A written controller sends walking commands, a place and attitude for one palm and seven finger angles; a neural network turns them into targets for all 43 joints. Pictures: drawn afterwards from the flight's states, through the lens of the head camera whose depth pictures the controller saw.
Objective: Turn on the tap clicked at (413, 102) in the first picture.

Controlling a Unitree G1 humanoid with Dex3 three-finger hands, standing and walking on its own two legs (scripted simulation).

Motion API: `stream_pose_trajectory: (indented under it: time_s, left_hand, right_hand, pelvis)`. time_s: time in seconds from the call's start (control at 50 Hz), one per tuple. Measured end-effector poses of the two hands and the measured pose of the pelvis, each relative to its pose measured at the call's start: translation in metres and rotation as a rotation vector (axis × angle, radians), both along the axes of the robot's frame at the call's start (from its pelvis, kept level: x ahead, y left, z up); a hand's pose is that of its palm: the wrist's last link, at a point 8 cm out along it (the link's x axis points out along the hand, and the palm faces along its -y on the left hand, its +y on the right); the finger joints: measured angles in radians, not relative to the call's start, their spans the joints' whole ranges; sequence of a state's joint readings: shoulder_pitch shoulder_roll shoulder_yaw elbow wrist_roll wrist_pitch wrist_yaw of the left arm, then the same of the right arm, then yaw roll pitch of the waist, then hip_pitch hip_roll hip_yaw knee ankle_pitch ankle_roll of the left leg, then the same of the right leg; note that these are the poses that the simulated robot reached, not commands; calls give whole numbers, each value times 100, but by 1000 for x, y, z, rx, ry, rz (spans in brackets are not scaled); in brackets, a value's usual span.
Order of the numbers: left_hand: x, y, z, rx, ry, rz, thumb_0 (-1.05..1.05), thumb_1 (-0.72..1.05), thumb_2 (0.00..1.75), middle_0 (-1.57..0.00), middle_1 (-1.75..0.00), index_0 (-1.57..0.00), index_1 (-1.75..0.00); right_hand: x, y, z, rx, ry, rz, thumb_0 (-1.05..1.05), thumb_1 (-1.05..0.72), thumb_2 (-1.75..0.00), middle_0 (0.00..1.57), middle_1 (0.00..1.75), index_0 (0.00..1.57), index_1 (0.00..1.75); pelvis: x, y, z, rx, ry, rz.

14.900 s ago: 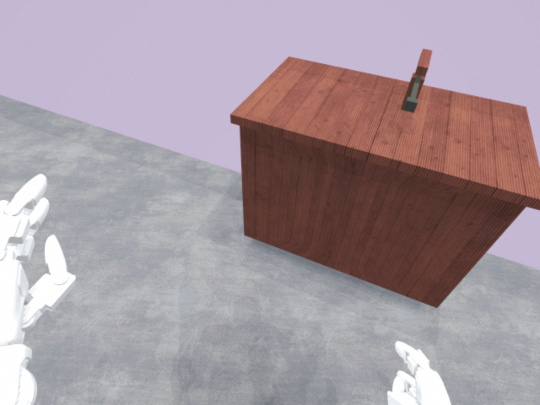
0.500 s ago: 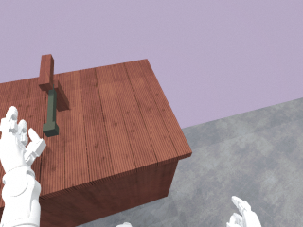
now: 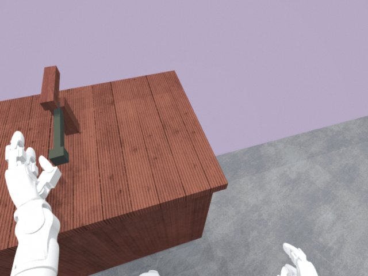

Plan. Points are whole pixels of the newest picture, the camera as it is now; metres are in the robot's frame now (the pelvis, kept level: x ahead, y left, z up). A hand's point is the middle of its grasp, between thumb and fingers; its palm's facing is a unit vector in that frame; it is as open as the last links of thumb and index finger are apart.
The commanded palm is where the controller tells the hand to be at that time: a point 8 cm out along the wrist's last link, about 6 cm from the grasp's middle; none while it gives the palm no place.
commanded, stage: push the lever round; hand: left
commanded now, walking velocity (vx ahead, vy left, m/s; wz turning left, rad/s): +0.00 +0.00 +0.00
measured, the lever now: (59, 156) +0.33 +0.29 +0.08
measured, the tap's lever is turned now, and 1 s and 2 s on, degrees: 3 32 62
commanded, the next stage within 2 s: none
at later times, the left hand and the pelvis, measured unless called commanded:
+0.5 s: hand (77, 164) +0.32 +0.25 +0.07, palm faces +0.67 -0.74 -0.06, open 7.8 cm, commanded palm +0.28 +0.27 +0.06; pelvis +0.01 +0.00 +0.00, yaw +0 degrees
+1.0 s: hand (99, 151) +0.36 +0.22 +0.06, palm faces +0.73 -0.68 -0.06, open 7.8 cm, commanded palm +0.31 +0.24 +0.06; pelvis +0.00 +0.00 +0.00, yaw +0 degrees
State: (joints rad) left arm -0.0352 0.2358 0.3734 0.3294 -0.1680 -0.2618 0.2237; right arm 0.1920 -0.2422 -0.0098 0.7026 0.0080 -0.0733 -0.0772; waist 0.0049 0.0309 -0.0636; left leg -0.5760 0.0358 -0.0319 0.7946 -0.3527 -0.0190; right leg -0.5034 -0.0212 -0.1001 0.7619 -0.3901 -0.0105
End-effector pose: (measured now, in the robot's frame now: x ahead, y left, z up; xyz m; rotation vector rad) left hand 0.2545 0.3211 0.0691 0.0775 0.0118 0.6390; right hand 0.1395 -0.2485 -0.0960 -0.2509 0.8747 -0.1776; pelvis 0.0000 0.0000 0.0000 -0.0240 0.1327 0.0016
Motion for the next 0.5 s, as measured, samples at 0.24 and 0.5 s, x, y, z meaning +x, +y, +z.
stream_pose_trajectory:
  time_s: [0.24, 0.5]
  left_hand:
    - [10, -28, 0, -3, -16, 25, 2, 92, 91, -15, -15, -15, -15]
    - [13, -44, 1, -9, -14, 93, 2, 91, 91, -15, -15, -15, -15]
  right_hand:
    - [6, 0, -1, 15, -3, 10, 1, -91, -90, 21, 30, 20, 30]
    - [16, 7, 2, 29, -5, 31, 1, -91, -90, 21, 30, 20, 30]
  pelvis:
    - [4, -2, 0, 3, -1, 0]
    - [6, -2, 1, 3, -10, 4]
